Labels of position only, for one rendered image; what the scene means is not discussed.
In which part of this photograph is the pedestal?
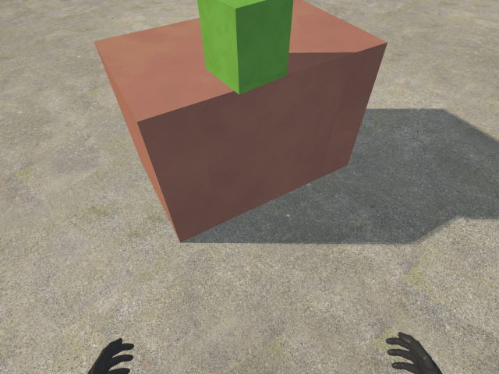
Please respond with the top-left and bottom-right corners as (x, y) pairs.
(94, 0), (388, 242)

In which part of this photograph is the robot left hand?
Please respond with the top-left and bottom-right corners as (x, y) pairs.
(87, 338), (134, 374)

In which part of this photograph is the carton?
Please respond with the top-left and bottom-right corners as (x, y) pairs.
(197, 0), (293, 94)

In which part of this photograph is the robot right hand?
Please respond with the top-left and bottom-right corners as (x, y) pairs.
(386, 332), (442, 374)

